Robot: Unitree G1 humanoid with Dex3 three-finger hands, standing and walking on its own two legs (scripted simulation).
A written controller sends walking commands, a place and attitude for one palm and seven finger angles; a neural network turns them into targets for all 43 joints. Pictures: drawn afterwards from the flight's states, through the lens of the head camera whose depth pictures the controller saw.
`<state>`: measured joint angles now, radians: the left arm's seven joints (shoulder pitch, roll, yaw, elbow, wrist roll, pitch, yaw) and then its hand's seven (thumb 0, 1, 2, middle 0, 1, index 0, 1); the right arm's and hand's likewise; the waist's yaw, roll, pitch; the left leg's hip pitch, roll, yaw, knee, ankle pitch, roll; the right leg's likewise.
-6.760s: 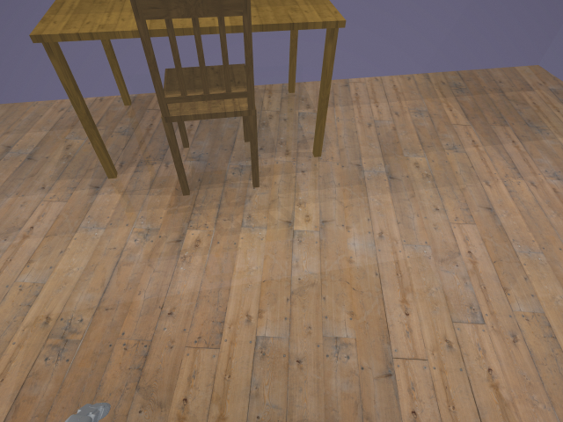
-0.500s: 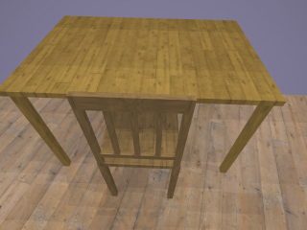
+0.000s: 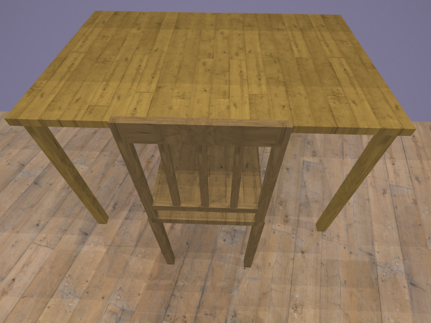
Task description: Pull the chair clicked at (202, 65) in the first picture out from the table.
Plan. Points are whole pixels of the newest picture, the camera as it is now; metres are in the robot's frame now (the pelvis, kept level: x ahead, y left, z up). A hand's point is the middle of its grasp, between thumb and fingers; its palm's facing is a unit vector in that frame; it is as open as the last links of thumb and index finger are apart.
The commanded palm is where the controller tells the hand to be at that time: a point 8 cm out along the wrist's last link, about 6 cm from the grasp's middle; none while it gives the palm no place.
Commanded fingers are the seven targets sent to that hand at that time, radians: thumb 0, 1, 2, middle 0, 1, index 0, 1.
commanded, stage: look again from close up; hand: left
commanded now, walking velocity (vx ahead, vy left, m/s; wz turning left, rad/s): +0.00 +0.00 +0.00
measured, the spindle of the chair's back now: (203, 178) +0.47 +0.07 -0.09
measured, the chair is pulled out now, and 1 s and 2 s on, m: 0.00 0.00 0.00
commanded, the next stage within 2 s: shuffle to correct the standing spot in 0.66 s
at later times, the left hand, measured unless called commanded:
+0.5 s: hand out of the picture -0.01 +0.21 -0.17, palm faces -0.02 -0.97 -0.23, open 7.4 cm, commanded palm none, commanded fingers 0.00 0.90 0.90 -0.20 -0.30 -0.20 -0.30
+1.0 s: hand out of the picture -0.01 +0.20 -0.17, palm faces -0.05 -0.98 -0.21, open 7.4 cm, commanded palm none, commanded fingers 0.00 0.90 0.90 -0.20 -0.30 -0.20 -0.30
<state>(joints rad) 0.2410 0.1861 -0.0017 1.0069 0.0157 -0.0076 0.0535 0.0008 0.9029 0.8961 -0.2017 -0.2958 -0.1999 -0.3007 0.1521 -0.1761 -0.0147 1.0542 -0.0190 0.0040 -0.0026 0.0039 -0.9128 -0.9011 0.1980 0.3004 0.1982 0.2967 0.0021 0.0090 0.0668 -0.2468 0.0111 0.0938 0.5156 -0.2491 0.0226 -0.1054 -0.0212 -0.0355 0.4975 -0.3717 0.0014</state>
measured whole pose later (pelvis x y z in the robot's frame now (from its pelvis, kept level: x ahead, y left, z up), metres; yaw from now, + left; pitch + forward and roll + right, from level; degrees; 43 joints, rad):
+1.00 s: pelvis +0.00 +0.02 +0.00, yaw -3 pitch +0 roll +2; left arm 0.31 0.17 0.00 1.10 0.03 0.02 0.03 0.00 0.90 0.90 -0.20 -0.30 -0.20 -0.30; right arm 0.24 -0.15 -0.03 1.13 -0.02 0.01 -0.01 0.00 -0.91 -0.90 0.20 0.30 0.20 0.30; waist 0.00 -0.03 0.04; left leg -0.23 -0.03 0.16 0.44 -0.21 0.06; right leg -0.17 -0.08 -0.01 0.53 -0.37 0.00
